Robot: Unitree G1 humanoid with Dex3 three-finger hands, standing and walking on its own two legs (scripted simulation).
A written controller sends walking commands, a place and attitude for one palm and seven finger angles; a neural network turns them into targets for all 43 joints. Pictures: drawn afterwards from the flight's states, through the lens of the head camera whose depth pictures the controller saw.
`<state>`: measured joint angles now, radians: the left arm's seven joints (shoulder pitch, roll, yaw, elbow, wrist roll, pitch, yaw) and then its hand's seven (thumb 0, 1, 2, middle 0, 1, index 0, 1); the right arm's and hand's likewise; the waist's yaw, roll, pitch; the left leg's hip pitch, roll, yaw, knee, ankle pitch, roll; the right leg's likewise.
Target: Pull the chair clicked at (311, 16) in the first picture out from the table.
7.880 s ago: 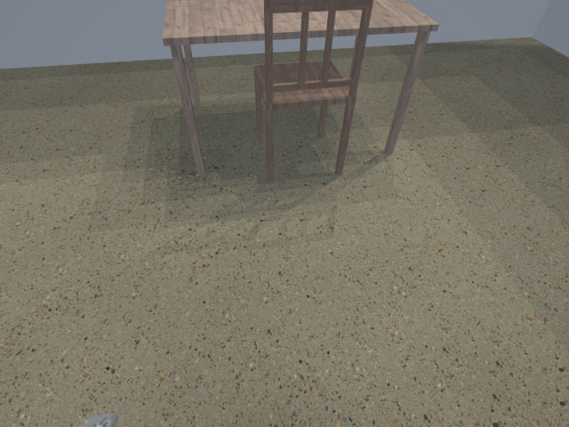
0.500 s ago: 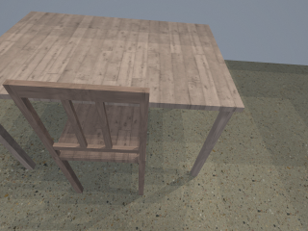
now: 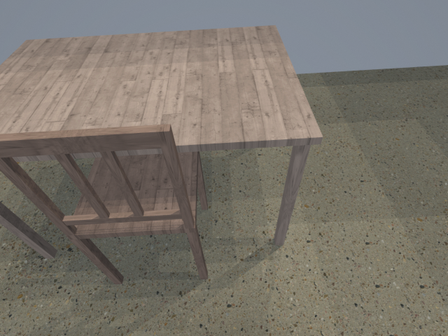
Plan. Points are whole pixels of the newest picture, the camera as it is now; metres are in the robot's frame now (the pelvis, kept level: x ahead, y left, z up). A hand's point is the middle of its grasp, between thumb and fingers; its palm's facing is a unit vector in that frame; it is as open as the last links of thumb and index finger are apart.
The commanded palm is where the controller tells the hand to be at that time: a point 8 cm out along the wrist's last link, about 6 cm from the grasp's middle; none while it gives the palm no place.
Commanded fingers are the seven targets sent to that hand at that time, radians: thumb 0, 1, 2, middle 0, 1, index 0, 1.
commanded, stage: come to a stop and stand still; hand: left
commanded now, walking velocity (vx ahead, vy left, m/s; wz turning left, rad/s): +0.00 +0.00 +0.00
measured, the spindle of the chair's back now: (85, 188) +0.47 +0.40 -0.08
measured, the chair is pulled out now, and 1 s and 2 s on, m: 0.00 0.00 0.00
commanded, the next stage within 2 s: look again from close up in 0.38 s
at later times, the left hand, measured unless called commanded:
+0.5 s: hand out of the picture -0.04 +0.16 -0.17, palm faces +0.06 -0.98 -0.20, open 7.3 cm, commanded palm none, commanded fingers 0.00 0.90 0.90 -0.20 -0.30 -0.20 -0.30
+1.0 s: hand out of the picture -0.04 +0.20 -0.17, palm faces +0.04 -0.98 -0.18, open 7.3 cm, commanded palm none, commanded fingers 0.00 0.90 0.90 -0.20 -0.30 -0.20 -0.30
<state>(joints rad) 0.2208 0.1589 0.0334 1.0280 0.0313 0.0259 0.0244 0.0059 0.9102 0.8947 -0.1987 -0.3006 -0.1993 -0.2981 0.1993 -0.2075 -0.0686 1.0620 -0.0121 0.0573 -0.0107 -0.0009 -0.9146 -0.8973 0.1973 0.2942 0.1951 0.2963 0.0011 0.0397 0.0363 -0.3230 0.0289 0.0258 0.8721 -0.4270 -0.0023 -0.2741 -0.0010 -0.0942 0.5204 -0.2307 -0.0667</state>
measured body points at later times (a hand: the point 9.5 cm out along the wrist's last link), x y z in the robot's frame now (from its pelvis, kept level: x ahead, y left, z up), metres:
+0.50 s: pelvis -0.03 -0.01 +0.01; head -0.03 -0.01 +0.46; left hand -0.05 +0.21 -0.15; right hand -0.06 -0.20 -0.16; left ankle -0.06 +0.12 -0.74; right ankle +0.03 -0.08 -0.74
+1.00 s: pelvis -0.03 +0.03 +0.00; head -0.05 +0.02 +0.45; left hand -0.04 +0.25 -0.15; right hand -0.07 -0.16 -0.17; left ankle -0.06 +0.12 -0.74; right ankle +0.03 -0.08 -0.74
